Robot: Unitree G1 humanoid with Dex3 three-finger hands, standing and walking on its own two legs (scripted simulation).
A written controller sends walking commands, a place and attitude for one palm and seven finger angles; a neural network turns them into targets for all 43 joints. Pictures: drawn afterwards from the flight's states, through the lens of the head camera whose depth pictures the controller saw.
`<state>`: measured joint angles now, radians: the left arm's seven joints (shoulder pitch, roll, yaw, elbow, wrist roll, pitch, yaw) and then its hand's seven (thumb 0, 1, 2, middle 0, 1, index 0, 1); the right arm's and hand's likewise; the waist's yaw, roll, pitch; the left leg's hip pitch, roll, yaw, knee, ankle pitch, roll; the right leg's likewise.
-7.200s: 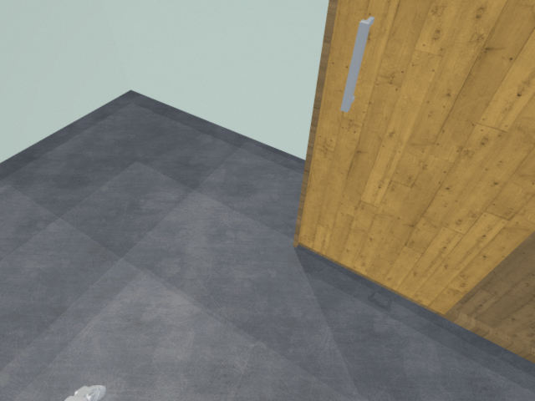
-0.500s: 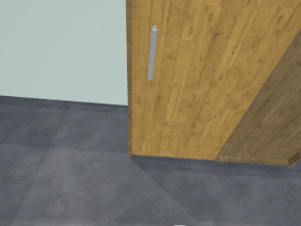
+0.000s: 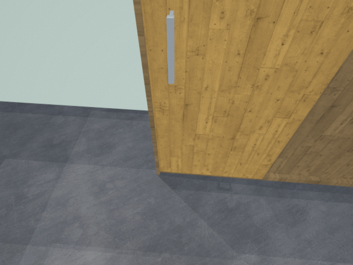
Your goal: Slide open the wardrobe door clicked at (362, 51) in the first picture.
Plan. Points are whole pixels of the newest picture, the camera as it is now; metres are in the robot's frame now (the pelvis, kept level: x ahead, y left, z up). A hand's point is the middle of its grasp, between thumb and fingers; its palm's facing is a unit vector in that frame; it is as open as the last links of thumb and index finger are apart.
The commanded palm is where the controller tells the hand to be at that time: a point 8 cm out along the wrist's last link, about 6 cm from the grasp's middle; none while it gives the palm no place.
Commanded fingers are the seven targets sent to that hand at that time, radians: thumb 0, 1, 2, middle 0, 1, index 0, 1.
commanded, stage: come to a stop and stand still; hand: left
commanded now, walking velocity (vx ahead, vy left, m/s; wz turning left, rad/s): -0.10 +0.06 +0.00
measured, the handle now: (171, 50) +0.68 +0.05 +0.12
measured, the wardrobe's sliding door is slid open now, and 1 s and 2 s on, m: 0.00 0.00 0.00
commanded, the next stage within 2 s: look again from close up in 0.38 s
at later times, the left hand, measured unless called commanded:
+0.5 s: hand out of the picture -0.01 +0.20 -0.16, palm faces +0.00 -0.98 -0.22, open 7.4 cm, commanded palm none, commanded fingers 0.00 0.90 0.90 -0.20 -0.30 -0.20 -0.30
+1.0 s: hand out of the picture -0.02 +0.16 -0.17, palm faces +0.00 -0.99 -0.16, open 7.3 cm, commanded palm none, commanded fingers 0.00 0.90 0.90 -0.20 -0.30 -0.20 -0.30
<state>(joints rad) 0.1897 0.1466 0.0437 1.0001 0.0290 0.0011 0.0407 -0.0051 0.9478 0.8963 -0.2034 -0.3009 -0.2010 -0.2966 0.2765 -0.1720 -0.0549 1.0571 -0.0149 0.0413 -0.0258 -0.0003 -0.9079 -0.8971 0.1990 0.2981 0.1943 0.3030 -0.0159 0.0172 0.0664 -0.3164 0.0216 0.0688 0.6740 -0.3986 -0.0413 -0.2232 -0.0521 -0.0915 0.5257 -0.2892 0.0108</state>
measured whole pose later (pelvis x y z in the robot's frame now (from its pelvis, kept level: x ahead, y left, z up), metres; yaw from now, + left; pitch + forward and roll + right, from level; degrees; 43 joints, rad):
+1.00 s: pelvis -0.01 +0.01 +0.01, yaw -2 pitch -1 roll +1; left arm 0.33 0.10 0.00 1.11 0.01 0.00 0.04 0.00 0.92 0.90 -0.20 -0.30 -0.20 -0.30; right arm 0.35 -0.10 0.00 1.17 -0.01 0.00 -0.03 0.00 -0.91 -0.90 0.20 0.30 0.19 0.30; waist -0.02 0.00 0.03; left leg -0.20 0.00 0.13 0.39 -0.17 0.04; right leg -0.11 -0.01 -0.06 0.42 -0.29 -0.02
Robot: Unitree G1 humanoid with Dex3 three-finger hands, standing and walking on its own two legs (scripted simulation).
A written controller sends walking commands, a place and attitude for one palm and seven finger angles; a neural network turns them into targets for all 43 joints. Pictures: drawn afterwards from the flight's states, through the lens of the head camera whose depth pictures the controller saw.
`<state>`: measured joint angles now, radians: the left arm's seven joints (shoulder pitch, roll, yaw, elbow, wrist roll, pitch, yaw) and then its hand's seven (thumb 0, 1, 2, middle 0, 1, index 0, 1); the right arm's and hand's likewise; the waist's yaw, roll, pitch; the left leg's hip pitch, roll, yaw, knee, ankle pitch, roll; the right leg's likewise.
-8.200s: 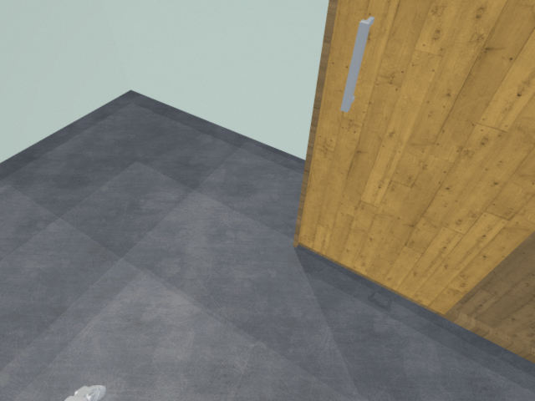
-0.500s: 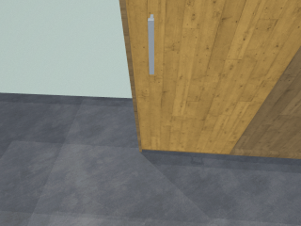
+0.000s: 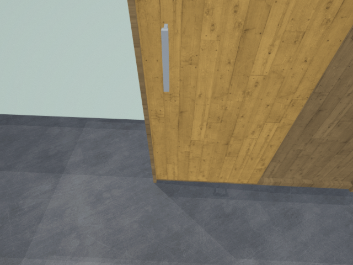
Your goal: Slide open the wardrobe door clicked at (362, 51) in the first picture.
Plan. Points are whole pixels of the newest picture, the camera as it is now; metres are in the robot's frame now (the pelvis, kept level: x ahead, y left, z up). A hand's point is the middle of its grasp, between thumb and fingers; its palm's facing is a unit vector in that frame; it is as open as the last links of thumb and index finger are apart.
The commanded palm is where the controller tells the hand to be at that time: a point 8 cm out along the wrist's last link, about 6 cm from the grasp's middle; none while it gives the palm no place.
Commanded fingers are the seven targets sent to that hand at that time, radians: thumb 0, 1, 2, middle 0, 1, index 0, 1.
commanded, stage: look again from close up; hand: left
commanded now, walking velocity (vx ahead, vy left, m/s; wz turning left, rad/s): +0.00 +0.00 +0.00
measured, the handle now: (166, 60) +0.69 +0.06 +0.11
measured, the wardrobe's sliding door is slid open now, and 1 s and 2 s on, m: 0.00 0.00 0.00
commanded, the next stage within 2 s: shuffle to correct the standing spot in 0.16 s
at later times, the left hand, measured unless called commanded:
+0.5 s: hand out of the picture -0.02 +0.14 -0.18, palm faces +0.06 -0.99 -0.13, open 7.4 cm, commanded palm none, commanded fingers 0.00 0.90 0.90 -0.20 -0.30 -0.20 -0.30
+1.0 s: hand (126, 232) +0.24 +0.16 -0.18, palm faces -0.03 -0.98 -0.21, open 7.3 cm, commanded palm none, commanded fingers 0.00 0.90 0.90 -0.20 -0.30 -0.20 -0.30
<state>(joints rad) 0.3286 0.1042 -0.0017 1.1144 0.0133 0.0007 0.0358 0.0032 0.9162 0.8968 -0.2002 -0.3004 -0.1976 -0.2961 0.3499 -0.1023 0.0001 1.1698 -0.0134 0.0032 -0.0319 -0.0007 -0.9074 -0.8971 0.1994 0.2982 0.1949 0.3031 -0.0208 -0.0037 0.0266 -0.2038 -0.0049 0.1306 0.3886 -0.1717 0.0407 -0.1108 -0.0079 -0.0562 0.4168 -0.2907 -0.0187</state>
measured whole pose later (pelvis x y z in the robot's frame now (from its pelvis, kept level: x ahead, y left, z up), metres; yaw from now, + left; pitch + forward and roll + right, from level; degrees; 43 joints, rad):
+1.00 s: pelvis +0.17 -0.03 -0.01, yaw -1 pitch +0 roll +0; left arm 0.17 0.20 0.07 1.03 0.03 0.00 -0.01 0.02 0.94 0.90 -0.20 -0.30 -0.19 -0.30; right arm 0.44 -0.07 -0.02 1.16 -0.03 -0.05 -0.04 0.00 -0.90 -0.90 0.20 0.30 0.20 0.30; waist -0.04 0.00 0.10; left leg 0.03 0.07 0.16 0.38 -0.40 -0.04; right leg -0.53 -0.08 -0.11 0.71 -0.19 -0.02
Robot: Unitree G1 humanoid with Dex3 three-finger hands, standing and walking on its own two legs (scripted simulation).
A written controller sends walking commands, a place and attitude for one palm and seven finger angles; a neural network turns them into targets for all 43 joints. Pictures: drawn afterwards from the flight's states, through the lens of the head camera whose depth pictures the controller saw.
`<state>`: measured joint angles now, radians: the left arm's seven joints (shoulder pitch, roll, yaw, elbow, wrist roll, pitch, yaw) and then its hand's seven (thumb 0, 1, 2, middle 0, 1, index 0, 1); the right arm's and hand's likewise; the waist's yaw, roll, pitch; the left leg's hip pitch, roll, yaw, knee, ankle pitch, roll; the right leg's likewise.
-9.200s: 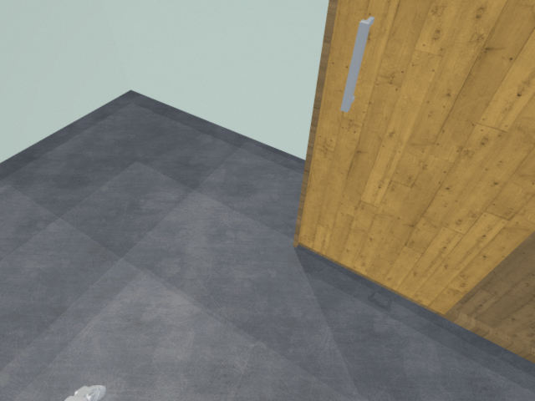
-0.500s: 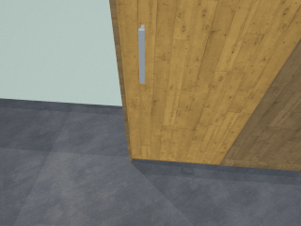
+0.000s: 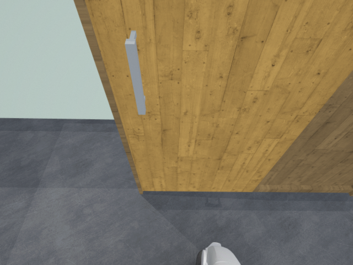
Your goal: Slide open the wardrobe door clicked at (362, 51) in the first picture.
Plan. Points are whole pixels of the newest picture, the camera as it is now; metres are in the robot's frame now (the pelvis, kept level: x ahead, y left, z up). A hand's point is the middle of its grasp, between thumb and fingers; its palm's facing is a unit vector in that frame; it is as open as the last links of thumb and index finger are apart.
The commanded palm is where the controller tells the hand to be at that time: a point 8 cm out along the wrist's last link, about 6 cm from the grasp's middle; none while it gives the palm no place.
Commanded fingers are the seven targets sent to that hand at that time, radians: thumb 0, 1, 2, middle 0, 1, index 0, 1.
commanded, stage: come to a stop and stand still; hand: left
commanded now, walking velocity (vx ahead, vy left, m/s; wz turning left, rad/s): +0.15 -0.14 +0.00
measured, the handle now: (138, 77) +0.52 +0.11 +0.12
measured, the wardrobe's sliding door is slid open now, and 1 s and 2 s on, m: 0.00 0.00 0.00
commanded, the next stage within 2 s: look again from close up in 1.82 s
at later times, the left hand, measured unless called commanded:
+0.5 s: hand out of the picture +0.12 +0.17 -0.18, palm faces +0.11 -0.98 -0.19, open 7.3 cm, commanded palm none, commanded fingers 0.00 0.90 0.90 -0.20 -0.30 -0.20 -0.30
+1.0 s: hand out of the picture +0.01 +0.15 -0.17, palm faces +0.06 -0.98 -0.18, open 7.4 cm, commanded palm none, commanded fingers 0.00 0.90 0.90 -0.20 -0.30 -0.20 -0.30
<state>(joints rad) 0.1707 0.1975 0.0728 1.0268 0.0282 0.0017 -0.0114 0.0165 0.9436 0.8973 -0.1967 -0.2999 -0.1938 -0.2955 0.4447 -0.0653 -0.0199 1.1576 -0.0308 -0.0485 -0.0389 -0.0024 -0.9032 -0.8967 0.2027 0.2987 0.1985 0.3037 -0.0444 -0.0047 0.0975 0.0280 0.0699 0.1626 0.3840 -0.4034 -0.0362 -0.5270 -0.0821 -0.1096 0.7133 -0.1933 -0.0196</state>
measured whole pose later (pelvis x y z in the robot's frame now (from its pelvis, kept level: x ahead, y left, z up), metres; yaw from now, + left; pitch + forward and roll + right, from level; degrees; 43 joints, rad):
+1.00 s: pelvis +0.02 -0.01 +0.01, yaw +2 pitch -2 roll +0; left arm 0.31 0.13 0.01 1.11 0.02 0.01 0.03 0.00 0.91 0.90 -0.20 -0.30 -0.20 -0.30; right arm 0.27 -0.16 -0.02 1.11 -0.01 0.02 -0.02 0.00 -0.92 -0.90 0.20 0.30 0.20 0.30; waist -0.01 0.01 0.02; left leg -0.24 0.01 0.10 0.43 -0.15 0.03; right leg -0.14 -0.03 -0.04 0.46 -0.29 0.01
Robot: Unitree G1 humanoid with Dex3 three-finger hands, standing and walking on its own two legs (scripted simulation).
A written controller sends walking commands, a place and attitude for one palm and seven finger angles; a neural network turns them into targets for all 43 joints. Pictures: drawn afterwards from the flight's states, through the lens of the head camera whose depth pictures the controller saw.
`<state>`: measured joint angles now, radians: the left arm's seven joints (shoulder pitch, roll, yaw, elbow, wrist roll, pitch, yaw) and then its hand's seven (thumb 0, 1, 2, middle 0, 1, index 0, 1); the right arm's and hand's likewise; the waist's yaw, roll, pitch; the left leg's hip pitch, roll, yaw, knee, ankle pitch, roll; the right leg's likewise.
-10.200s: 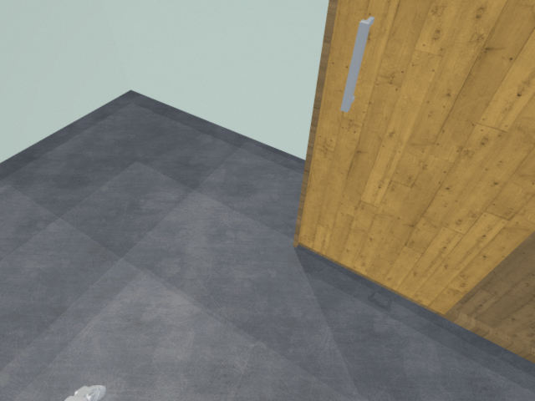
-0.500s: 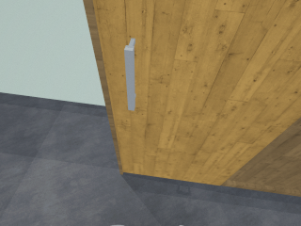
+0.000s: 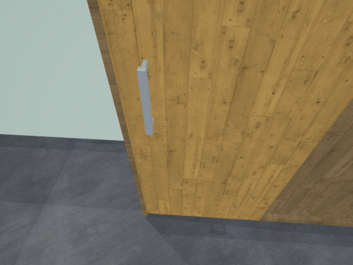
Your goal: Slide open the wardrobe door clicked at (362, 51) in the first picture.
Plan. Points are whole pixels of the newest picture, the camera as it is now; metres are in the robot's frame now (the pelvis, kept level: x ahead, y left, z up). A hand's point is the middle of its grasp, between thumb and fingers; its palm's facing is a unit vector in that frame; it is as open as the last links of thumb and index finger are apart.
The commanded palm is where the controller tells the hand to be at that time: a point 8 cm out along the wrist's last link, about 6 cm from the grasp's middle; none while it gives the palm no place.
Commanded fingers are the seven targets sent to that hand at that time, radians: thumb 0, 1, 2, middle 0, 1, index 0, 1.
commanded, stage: come to a stop and stand still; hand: left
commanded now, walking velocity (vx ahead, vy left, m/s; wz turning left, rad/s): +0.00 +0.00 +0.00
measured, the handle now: (147, 100) +0.50 +0.11 +0.12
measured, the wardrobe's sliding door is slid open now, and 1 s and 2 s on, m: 0.00 0.00 0.00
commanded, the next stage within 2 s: look again from close up in 0.82 s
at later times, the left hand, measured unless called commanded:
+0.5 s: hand out of the picture +0.00 +0.17 -0.19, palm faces +0.03 -0.98 -0.18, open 7.4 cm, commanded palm none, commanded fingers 0.00 0.90 0.90 -0.20 -0.30 -0.20 -0.30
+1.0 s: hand out of the picture +0.02 +0.20 -0.18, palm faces +0.01 -0.98 -0.19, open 7.4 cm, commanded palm none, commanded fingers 0.00 0.90 0.90 -0.20 -0.30 -0.20 -0.30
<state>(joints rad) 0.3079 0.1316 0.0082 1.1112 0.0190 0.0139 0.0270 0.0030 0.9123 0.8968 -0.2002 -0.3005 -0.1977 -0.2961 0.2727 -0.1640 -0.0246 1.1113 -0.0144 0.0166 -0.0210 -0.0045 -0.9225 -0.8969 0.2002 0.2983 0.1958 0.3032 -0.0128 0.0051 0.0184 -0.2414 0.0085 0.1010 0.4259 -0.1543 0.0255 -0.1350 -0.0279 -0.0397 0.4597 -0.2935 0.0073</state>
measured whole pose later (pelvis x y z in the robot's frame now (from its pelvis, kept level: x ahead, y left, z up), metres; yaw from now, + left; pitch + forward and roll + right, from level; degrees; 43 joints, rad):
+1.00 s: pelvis +0.02 +0.02 +0.00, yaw +0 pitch -1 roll +0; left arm 0.31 0.18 -0.01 1.07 0.03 -0.01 0.03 0.00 0.91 0.90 -0.20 -0.30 -0.20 -0.30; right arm 0.22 -0.17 0.00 1.07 -0.01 -0.02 -0.02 0.00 -0.91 -0.90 0.20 0.30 0.20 0.30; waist 0.01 -0.02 0.02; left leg -0.26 -0.02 0.10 0.48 -0.21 0.06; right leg -0.13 -0.05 -0.03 0.46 -0.31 0.04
